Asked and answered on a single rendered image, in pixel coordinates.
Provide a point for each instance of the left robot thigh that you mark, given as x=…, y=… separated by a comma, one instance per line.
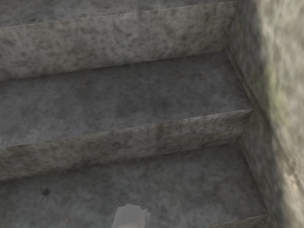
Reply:
x=131, y=216

